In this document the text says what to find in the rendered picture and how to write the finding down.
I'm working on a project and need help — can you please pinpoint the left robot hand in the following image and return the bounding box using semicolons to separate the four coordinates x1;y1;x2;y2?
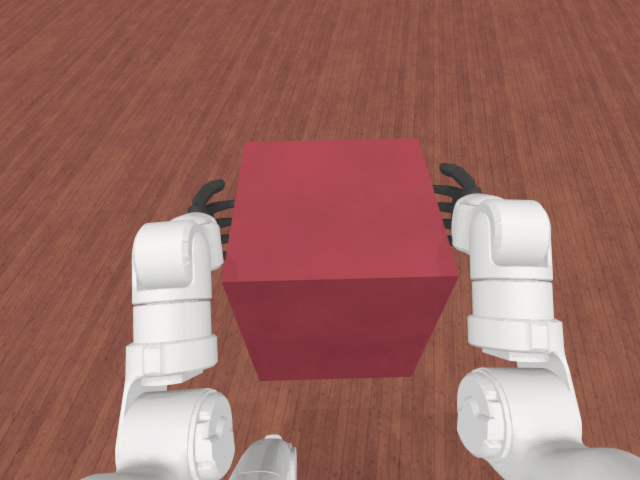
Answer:
187;179;235;260

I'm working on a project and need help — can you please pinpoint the right robot hand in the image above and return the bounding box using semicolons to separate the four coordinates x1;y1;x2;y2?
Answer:
432;163;482;246

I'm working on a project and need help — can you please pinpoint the carton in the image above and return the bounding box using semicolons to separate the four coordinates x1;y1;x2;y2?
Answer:
222;138;459;381

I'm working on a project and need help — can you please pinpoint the left robot thigh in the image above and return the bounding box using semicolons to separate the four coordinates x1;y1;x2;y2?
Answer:
229;438;297;480

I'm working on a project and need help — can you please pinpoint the right robot forearm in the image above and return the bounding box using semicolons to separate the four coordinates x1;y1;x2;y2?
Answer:
451;193;582;439

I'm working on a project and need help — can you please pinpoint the left robot forearm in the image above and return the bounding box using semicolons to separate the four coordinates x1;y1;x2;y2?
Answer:
115;212;224;468

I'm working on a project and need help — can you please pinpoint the left robot upper arm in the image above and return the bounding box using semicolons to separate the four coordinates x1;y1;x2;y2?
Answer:
80;388;235;480

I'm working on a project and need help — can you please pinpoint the right robot upper arm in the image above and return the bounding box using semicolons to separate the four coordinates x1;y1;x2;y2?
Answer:
457;367;640;480

